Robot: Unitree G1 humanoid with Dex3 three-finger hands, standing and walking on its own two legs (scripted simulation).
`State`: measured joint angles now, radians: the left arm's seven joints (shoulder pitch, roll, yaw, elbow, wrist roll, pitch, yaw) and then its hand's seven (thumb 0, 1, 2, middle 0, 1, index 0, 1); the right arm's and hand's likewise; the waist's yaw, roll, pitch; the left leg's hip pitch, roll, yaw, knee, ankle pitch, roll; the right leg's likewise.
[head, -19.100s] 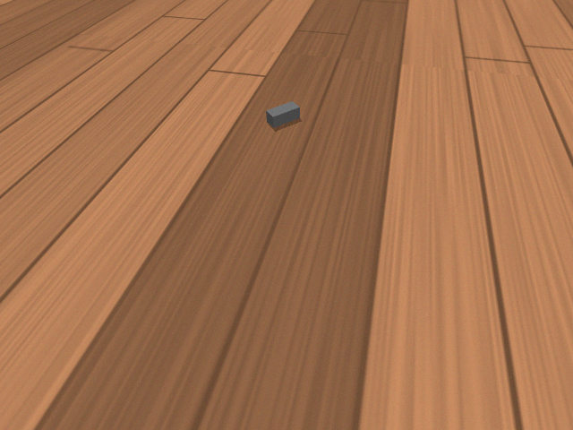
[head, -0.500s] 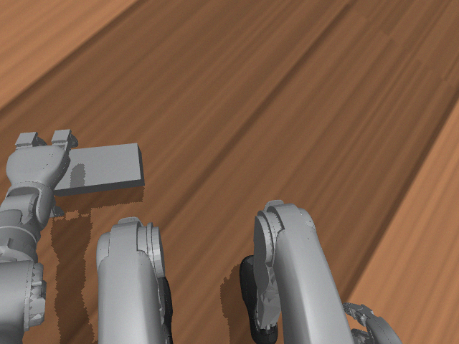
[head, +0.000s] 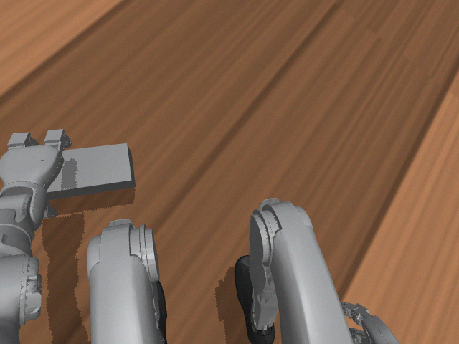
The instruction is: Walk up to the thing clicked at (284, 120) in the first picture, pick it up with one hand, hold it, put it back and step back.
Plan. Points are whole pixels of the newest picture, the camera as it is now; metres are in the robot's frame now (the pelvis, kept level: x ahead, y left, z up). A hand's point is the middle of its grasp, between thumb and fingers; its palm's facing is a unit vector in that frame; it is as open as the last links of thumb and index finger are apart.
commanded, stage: rise first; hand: left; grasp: from above
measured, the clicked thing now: (86, 172) +0.46 +0.26 -0.29
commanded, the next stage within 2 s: approach in 1.44 s
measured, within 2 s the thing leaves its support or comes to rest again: neither
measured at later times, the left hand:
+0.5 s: hand (41, 179) +0.42 +0.31 -0.17, palm faces -0.45 -0.06 -0.89, open 14.0 cm
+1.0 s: hand (41, 179) +0.42 +0.31 -0.17, palm faces -0.45 -0.05 -0.89, open 13.9 cm
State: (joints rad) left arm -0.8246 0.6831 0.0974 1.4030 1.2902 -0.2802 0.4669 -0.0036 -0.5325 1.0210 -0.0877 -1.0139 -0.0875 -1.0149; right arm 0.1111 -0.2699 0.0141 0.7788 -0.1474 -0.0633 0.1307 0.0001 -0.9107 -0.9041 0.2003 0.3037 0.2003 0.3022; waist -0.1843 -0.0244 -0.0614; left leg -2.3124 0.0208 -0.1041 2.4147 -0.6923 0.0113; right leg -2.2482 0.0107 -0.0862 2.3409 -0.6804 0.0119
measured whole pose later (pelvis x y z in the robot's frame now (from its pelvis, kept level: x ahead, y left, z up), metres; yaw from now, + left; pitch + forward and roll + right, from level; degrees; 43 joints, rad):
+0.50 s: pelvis +0.00 +0.00 +0.00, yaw +0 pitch +33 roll -7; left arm -0.81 0.70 0.10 1.34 1.27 -0.28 0.42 0.00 -0.53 1.02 -0.10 -1.02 -0.10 -1.03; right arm 0.13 -0.27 0.01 0.77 -0.14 -0.05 0.14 0.00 -0.91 -0.90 0.20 0.30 0.20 0.30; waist -0.18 -0.01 -0.06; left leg -2.31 0.02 -0.11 2.42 -0.70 0.01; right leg -2.24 0.01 -0.09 2.34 -0.68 0.02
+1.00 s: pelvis +0.00 +0.00 +0.00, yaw +0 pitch +33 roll -8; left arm -0.84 0.72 0.09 1.40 1.30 -0.29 0.44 0.00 -0.52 1.02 -0.10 -1.04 -0.10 -1.04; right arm 0.13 -0.27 0.03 0.78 -0.15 -0.07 0.13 0.00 -0.92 -0.90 0.20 0.30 0.20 0.30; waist -0.19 -0.03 -0.06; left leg -2.32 0.01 -0.11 2.42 -0.68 0.01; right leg -2.25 0.01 -0.09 2.34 -0.67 0.02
